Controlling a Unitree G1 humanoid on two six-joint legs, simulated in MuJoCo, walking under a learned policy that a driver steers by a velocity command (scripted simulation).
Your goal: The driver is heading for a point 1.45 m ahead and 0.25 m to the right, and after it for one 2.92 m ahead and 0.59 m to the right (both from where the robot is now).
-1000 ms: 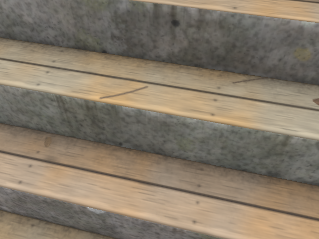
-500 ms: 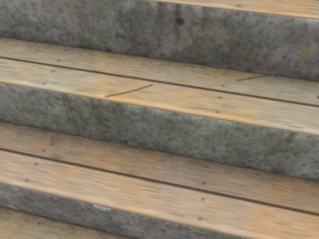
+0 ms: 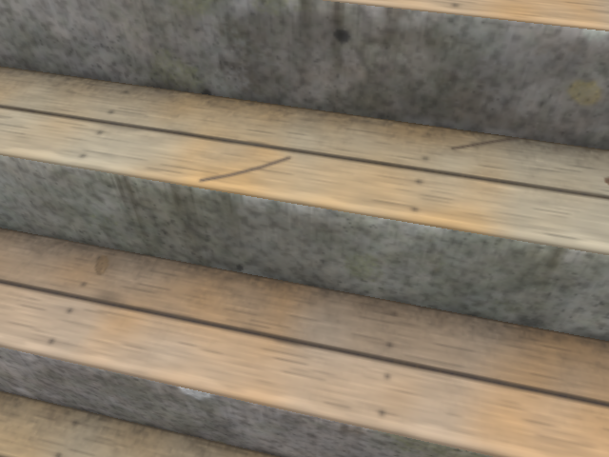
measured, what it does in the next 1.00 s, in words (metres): climbs: right foot 0.21 m higher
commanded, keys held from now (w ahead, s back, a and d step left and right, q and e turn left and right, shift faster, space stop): w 1.00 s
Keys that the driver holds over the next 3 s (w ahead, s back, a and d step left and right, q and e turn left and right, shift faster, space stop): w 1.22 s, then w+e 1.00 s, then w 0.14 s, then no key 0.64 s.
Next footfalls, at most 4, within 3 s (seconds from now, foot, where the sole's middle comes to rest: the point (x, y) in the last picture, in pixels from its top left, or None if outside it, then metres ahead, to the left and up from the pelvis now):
0.60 right None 0.27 -0.14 -0.57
1.26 left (195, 333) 0.57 0.22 -0.37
1.86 right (299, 167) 0.76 0.05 -0.16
2.36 left None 1.05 0.08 0.04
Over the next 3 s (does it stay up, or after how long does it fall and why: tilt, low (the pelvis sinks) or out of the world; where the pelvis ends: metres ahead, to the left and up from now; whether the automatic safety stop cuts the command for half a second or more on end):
stays up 1.02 -0.07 0.81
